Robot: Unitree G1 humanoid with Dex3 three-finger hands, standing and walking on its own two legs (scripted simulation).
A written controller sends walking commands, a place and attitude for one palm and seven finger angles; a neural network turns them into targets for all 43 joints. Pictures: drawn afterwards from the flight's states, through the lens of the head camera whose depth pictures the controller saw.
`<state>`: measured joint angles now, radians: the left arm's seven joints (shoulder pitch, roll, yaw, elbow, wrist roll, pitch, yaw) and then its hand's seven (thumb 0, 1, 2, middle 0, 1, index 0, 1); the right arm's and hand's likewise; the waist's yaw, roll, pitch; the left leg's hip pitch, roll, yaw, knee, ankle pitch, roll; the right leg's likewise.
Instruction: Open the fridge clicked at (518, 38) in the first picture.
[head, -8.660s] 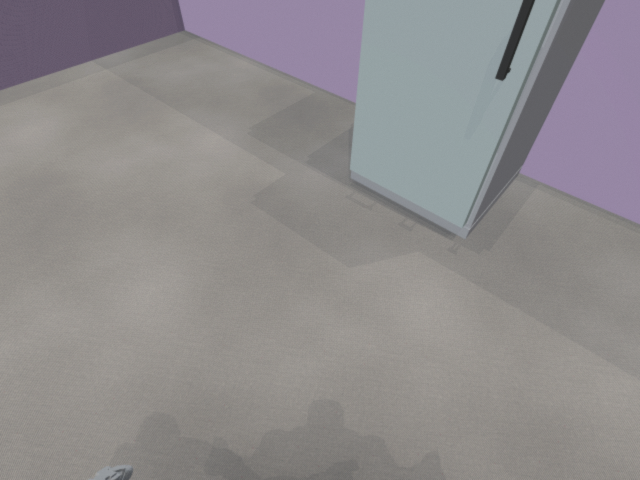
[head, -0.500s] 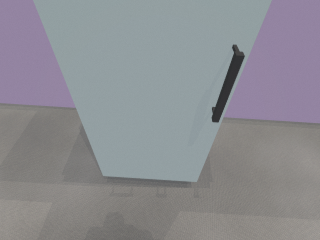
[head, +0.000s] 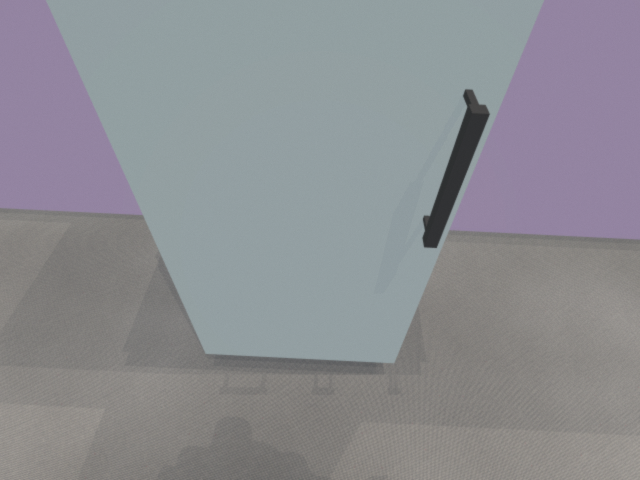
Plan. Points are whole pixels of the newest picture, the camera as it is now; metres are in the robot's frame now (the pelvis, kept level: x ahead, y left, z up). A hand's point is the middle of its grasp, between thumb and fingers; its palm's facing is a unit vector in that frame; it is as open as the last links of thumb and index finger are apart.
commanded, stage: look again from close up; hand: right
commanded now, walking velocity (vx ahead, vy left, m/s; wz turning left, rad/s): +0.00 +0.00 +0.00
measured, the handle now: (447, 177) +0.54 -0.16 +0.09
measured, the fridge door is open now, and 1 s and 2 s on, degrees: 0 0 0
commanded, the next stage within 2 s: raise the hand to about handle height in 0.76 s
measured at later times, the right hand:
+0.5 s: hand out of the picture +0.09 -0.24 -0.16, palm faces -0.04 +0.94 -0.33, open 7.4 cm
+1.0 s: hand (526, 459) +0.18 -0.24 -0.07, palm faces +0.27 +0.95 -0.18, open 7.5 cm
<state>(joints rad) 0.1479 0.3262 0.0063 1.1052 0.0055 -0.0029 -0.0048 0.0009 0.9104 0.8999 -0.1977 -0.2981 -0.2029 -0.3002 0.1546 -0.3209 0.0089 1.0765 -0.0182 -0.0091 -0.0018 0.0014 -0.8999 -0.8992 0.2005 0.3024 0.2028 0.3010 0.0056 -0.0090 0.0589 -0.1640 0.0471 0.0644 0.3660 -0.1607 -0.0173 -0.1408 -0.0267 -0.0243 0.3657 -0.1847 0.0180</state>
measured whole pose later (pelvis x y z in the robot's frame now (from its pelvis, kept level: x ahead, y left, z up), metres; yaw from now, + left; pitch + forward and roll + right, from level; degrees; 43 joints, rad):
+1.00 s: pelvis +0.02 +0.00 -0.01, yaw -1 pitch +0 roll +0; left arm 0.26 0.28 0.04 0.83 -0.03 -0.18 0.05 0.01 0.91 0.90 -0.20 -0.30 -0.20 -0.30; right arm 0.32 -0.25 -0.21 0.46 0.15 -0.19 0.06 0.01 -0.87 -0.89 0.20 0.32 0.21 0.32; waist 0.00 -0.01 0.03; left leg -0.24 0.06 0.07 0.51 -0.25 -0.02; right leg -0.22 -0.02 -0.01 0.49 -0.26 0.02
